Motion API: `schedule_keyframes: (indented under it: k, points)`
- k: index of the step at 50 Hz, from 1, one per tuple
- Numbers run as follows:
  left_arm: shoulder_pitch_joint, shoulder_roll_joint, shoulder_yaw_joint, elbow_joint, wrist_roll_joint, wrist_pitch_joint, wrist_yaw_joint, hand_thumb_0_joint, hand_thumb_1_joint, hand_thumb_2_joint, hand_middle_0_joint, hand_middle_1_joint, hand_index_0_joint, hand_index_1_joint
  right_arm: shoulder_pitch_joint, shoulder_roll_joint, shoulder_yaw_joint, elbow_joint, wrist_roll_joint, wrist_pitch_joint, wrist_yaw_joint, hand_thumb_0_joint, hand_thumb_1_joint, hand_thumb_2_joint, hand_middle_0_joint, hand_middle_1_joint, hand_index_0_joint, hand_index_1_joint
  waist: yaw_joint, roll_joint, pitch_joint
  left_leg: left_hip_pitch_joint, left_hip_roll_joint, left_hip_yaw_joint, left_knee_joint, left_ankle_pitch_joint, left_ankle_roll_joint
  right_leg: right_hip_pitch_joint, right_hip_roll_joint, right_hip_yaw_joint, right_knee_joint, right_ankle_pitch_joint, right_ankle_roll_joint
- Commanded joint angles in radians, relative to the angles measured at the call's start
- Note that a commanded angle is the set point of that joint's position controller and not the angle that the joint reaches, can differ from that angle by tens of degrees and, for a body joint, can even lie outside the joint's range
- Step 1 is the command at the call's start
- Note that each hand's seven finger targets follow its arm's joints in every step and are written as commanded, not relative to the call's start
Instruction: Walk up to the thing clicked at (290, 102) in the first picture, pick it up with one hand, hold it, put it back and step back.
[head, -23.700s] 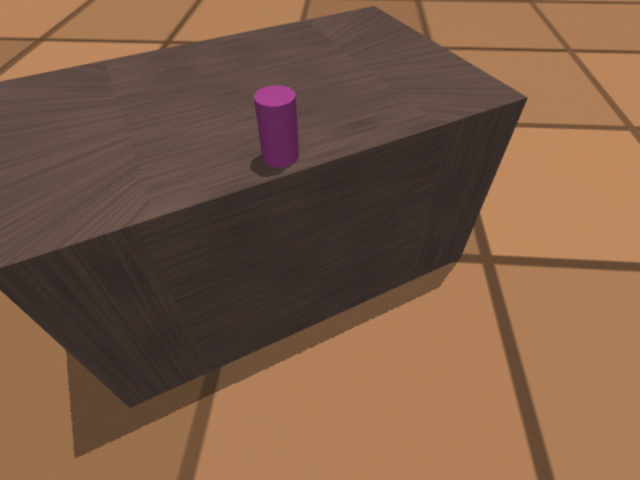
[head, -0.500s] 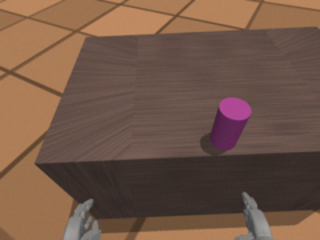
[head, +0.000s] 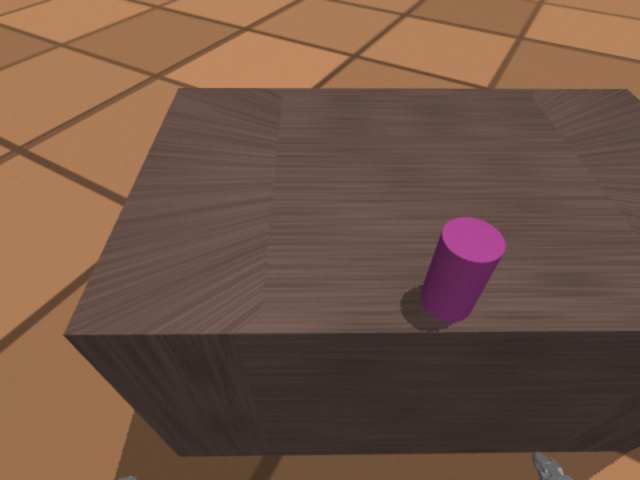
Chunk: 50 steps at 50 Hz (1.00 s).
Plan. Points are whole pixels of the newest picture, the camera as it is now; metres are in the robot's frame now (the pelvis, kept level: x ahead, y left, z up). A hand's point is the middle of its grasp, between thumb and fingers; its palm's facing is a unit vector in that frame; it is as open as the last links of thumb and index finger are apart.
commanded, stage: home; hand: right
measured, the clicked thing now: (458, 272) +0.41 -0.19 +0.00
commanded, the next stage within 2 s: stand in 1.74 s
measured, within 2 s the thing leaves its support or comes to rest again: neither
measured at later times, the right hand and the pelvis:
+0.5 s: hand out of the picture +0.04 -0.25 -0.15, palm faces -0.05 +0.93 -0.36, open 17.2 cm; pelvis -0.02 +0.00 +0.01, yaw +0 degrees
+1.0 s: hand out of the picture +0.06 -0.25 -0.14, palm faces -0.06 +0.93 -0.36, open 17.1 cm; pelvis -0.01 +0.00 +0.01, yaw +1 degrees
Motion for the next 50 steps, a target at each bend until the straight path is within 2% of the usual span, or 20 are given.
schedule_keyframes:
  k: [1, 2, 3, 5, 6, 8, 9, 11, 15, 17, 23, 26, 31, 35, 40, 43, 44, 48, 49, 50]
  points:
    - [-0.054, 0.178, 0.030, -0.009, -0.009, -0.027, 0.000, 0.000, 0.897, 0.900, -0.201, -0.296, -0.200, -0.297, -0.064, -0.204, -0.040, -0.004, 0.005, -0.026, -0.002, 0.000, 0.549, -0.055, 0.053, 0.053, 0.053, 0.053, -0.002, 0.043, -0.037, 0.078, 0.079, -0.060, -0.101, 0.303, 0.057, -0.014, -0.086, 0.074, -0.125, 0.235, -0.033]
    - [-0.061, 0.191, 0.031, 0.006, -0.011, -0.027, 0.001, 0.000, 0.897, 0.901, -0.201, -0.297, -0.200, -0.298, -0.063, -0.209, -0.039, 0.018, 0.006, -0.025, -0.002, 0.000, 0.537, -0.062, 0.054, 0.055, 0.054, 0.055, -0.004, 0.028, -0.072, 0.101, 0.081, -0.059, -0.097, 0.344, 0.058, 0.018, -0.091, 0.074, -0.120, 0.289, -0.035]
    - [-0.059, 0.194, 0.027, 0.023, -0.013, -0.025, 0.001, 0.000, 0.897, 0.901, -0.201, -0.297, -0.200, -0.298, -0.070, -0.217, -0.036, 0.035, 0.008, -0.022, -0.002, 0.000, 0.550, -0.054, 0.053, 0.053, 0.053, 0.053, -0.001, 0.037, -0.067, 0.104, 0.080, -0.059, -0.107, 0.338, 0.055, 0.019, -0.089, 0.072, -0.130, 0.283, -0.031]
    - [-0.075, 0.206, 0.022, 0.057, -0.013, -0.020, 0.001, 0.000, 0.897, 0.901, -0.201, -0.297, -0.200, -0.298, -0.081, -0.229, -0.030, 0.070, 0.009, -0.016, -0.003, 0.000, 0.544, -0.057, 0.053, 0.054, 0.053, 0.054, -0.003, 0.033, -0.037, 0.083, 0.081, -0.065, -0.138, 0.281, 0.054, 0.028, -0.090, 0.078, -0.154, 0.228, -0.031]
    - [-0.071, 0.214, 0.020, 0.073, -0.015, -0.019, 0.001, 0.000, 0.897, 0.901, -0.201, -0.297, -0.200, -0.298, -0.085, -0.234, -0.029, 0.084, 0.009, -0.014, -0.003, 0.000, 0.532, -0.065, 0.055, 0.056, 0.054, 0.056, 0.000, 0.019, -0.040, 0.094, 0.081, -0.064, -0.137, 0.288, 0.054, 0.033, -0.094, 0.077, -0.159, 0.242, -0.034]
    - [-0.071, 0.224, 0.017, 0.100, -0.014, -0.017, 0.001, 0.000, 0.897, 0.901, -0.201, -0.298, -0.200, -0.298, -0.088, -0.248, -0.025, 0.111, 0.011, -0.005, -0.001, 0.000, 0.521, -0.071, 0.055, 0.057, 0.055, 0.057, -0.003, 0.025, 0.004, 0.065, 0.076, -0.069, -0.175, 0.174, 0.053, 0.014, -0.089, 0.081, -0.194, 0.148, -0.030]
    - [-0.074, 0.237, 0.019, 0.111, -0.014, -0.017, 0.003, 0.000, 0.897, 0.901, -0.201, -0.297, -0.200, -0.298, -0.090, -0.252, -0.026, 0.120, 0.010, -0.005, -0.002, 0.000, 0.535, -0.063, 0.054, 0.055, 0.054, 0.055, -0.004, 0.009, -0.017, 0.094, 0.077, -0.068, -0.168, 0.202, 0.056, 0.022, -0.095, 0.086, -0.193, 0.178, -0.033]
    - [-0.075, 0.241, 0.016, 0.131, -0.015, -0.016, 0.003, 0.000, 0.897, 0.901, -0.200, -0.298, -0.200, -0.299, -0.089, -0.254, -0.022, 0.140, 0.009, 0.000, 0.000, 0.000, 0.515, -0.074, 0.056, 0.058, 0.056, 0.058, -0.004, 0.000, 0.008, 0.087, 0.072, -0.068, -0.180, 0.168, 0.053, 0.003, -0.097, 0.088, -0.213, 0.143, -0.033]
    - [-0.068, 0.244, 0.013, 0.159, -0.020, -0.021, 0.004, 0.000, 0.897, 0.901, -0.200, -0.297, -0.200, -0.298, -0.090, -0.261, -0.020, 0.168, 0.010, 0.001, 0.002, 0.000, 0.524, -0.069, 0.055, 0.057, 0.055, 0.057, -0.003, 0.009, -0.001, 0.107, 0.077, -0.073, -0.179, 0.205, 0.053, 0.019, -0.104, 0.091, -0.228, 0.189, -0.031]
    - [-0.074, 0.244, 0.015, 0.168, -0.020, -0.018, 0.003, 0.000, 0.897, 0.901, -0.200, -0.297, -0.200, -0.298, -0.078, -0.263, -0.019, 0.177, 0.009, 0.000, 0.002, 0.000, 0.515, -0.074, 0.056, 0.059, 0.056, 0.059, -0.007, 0.025, 0.013, 0.090, 0.075, -0.075, -0.206, 0.154, 0.050, 0.020, -0.096, 0.089, -0.231, 0.142, -0.030]
    - [-0.069, 0.236, 0.019, 0.190, -0.019, -0.017, 0.002, 0.000, 0.897, 0.901, -0.200, -0.297, -0.200, -0.298, -0.077, -0.261, -0.020, 0.191, 0.010, 0.001, 0.001, 0.000, 0.510, -0.077, 0.057, 0.059, 0.057, 0.059, -0.005, 0.034, 0.028, 0.078, 0.078, -0.087, -0.226, 0.111, 0.053, 0.019, -0.098, 0.087, -0.236, 0.128, -0.029]
    - [-0.065, 0.240, 0.022, 0.195, -0.017, -0.016, 0.003, 0.000, 0.897, 0.901, -0.200, -0.298, -0.200, -0.298, -0.081, -0.256, -0.023, 0.191, 0.011, 0.003, 0.003, 0.000, 0.505, -0.080, 0.057, 0.060, 0.057, 0.060, -0.006, 0.012, 0.038, 0.086, 0.076, -0.090, -0.232, 0.070, 0.050, -0.012, -0.096, 0.088, -0.247, 0.086, -0.028]
    - [-0.068, 0.231, 0.022, 0.194, -0.019, -0.020, 0.004, 0.000, 0.897, 0.901, -0.200, -0.297, -0.200, -0.298, -0.084, -0.246, -0.023, 0.191, 0.012, 0.001, 0.002, 0.000, 0.482, -0.094, 0.060, 0.064, 0.060, 0.064, -0.005, 0.008, 0.002, 0.107, 0.082, -0.084, -0.213, 0.163, 0.053, 0.020, -0.105, 0.088, -0.243, 0.166, -0.028]
    - [-0.069, 0.224, 0.022, 0.197, -0.019, -0.018, 0.005, 0.000, 0.897, 0.901, -0.201, -0.298, -0.200, -0.299, -0.089, -0.248, -0.024, 0.190, 0.013, 0.004, 0.001, 0.000, 0.513, -0.075, 0.056, 0.058, 0.056, 0.058, -0.004, 0.023, 0.011, 0.094, 0.080, -0.085, -0.224, 0.119, 0.053, 0.020, -0.102, 0.082, -0.241, 0.144, -0.025]
    - [-0.069, 0.225, 0.023, 0.198, -0.019, -0.017, 0.006, 0.000, 0.897, 0.901, -0.200, -0.298, -0.200, -0.298, -0.090, -0.247, -0.022, 0.189, 0.014, 0.001, 0.000, 0.000, 0.502, -0.082, 0.057, 0.061, 0.057, 0.061, -0.002, 0.027, -0.007, 0.103, 0.086, -0.084, -0.217, 0.191, 0.054, 0.046, -0.108, 0.081, -0.228, 0.196, -0.025]
    - [-0.080, 0.231, 0.024, 0.199, -0.021, -0.018, 0.007, 0.000, 0.897, 0.901, -0.200, -0.298, -0.200, -0.299, -0.091, -0.245, -0.024, 0.193, 0.016, 0.006, 0.001, 0.000, 0.502, -0.082, 0.057, 0.061, 0.057, 0.061, -0.005, 0.001, 0.005, 0.097, 0.080, -0.086, -0.219, 0.163, 0.053, 0.037, -0.106, 0.079, -0.243, 0.165, -0.025]
    - [-0.077, 0.228, 0.023, 0.198, -0.022, -0.020, 0.007, 0.000, 0.897, 0.901, -0.200, -0.298, -0.200, -0.298, -0.086, -0.250, -0.024, 0.192, 0.015, 0.005, 0.002, 0.000, 0.491, -0.088, 0.058, 0.062, 0.058, 0.062, -0.003, 0.003, -0.003, 0.105, 0.083, -0.086, -0.212, 0.206, 0.053, 0.046, -0.112, 0.082, -0.240, 0.199, -0.025]
    - [-0.073, 0.227, 0.023, 0.202, -0.024, -0.020, 0.007, 0.000, 0.897, 0.901, -0.200, -0.298, -0.200, -0.299, -0.085, -0.247, -0.023, 0.196, 0.017, 0.004, 0.001, 0.000, 0.507, -0.079, 0.057, 0.060, 0.057, 0.060, -0.006, 0.027, -0.004, 0.114, 0.082, -0.083, -0.211, 0.236, 0.050, 0.052, -0.113, 0.080, -0.238, 0.228, -0.023]
    - [-0.081, 0.227, 0.025, 0.198, -0.024, -0.019, 0.007, 0.000, 0.897, 0.901, -0.200, -0.298, -0.200, -0.298, -0.082, -0.245, -0.022, 0.196, 0.016, 0.004, 0.001, 0.000, 0.491, -0.088, 0.058, 0.062, 0.058, 0.062, -0.007, 0.029, -0.007, 0.099, 0.079, -0.079, -0.219, 0.217, 0.049, 0.062, -0.111, 0.077, -0.235, 0.218, -0.022]
    - [-0.078, 0.229, 0.026, 0.198, -0.023, -0.018, 0.008, 0.000, 0.897, 0.901, -0.200, -0.298, -0.200, -0.299, -0.096, -0.252, -0.025, 0.194, 0.016, 0.003, 0.000, 0.000, 0.501, -0.082, 0.057, 0.061, 0.057, 0.061, -0.001, 0.026, -0.018, 0.117, 0.086, -0.083, -0.207, 0.256, 0.052, 0.071, -0.113, 0.075, -0.228, 0.251, -0.024]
